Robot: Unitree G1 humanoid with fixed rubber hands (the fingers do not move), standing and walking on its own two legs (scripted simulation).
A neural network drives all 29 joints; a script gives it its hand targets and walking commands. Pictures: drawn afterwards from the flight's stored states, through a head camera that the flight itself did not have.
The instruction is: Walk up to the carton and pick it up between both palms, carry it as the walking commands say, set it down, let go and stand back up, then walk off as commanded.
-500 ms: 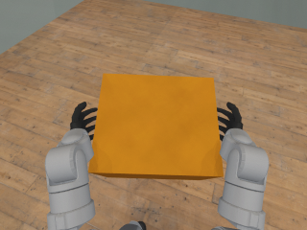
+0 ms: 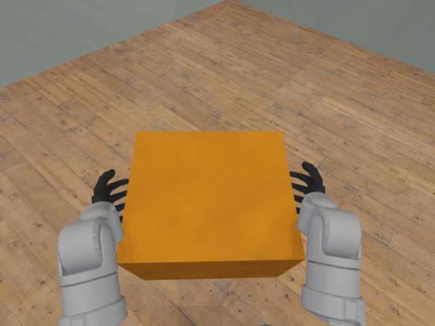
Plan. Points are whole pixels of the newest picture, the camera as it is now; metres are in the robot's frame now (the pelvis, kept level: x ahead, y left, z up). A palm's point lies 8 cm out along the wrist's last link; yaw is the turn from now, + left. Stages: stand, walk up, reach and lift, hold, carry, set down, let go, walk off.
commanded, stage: carry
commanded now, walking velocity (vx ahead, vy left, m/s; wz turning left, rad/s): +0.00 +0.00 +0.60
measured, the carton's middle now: (210, 208) +0.35 +0.02 +0.01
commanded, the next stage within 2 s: none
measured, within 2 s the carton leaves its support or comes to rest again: neither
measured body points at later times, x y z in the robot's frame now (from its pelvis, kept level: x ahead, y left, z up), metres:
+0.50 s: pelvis -0.08 -0.02 +0.01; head -0.05 -0.03 +0.46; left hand +0.17 +0.22 +0.09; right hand +0.27 -0.12 +0.09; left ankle -0.08 +0.12 -0.67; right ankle -0.04 -0.14 -0.72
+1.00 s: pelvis -0.17 +0.00 +0.00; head -0.13 +0.03 +0.44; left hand -0.02 +0.34 +0.08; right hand +0.20 +0.06 +0.09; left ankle -0.13 +0.12 -0.72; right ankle -0.08 -0.12 -0.68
